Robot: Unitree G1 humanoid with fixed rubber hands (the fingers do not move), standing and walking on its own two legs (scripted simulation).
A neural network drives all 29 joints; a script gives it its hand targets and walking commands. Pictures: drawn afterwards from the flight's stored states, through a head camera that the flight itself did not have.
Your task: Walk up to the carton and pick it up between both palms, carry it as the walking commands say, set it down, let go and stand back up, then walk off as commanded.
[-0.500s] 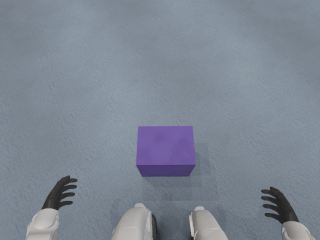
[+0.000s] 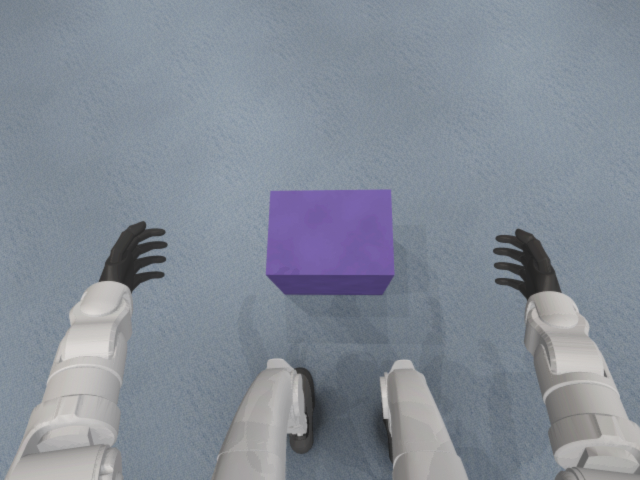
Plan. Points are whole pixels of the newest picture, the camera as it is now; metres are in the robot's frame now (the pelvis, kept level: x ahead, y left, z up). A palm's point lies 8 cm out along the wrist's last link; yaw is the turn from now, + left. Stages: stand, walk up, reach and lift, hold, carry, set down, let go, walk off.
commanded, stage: reach and lift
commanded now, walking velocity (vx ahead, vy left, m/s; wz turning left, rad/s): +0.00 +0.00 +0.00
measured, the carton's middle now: (331, 248) +0.52 +0.02 -0.55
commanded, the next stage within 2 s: none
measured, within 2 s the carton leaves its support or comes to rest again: neither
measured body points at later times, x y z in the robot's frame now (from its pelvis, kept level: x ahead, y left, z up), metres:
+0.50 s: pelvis +0.00 +0.02 -0.03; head +0.31 +0.01 +0.30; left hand +0.49 +0.26 -0.14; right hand +0.48 -0.21 -0.15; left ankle +0.08 +0.11 -0.66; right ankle +0.05 -0.14 -0.66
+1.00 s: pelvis +0.00 +0.01 -0.06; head +0.36 +0.01 +0.21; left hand +0.53 +0.26 -0.21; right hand +0.52 -0.21 -0.23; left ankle +0.08 +0.11 -0.66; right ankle +0.05 -0.14 -0.66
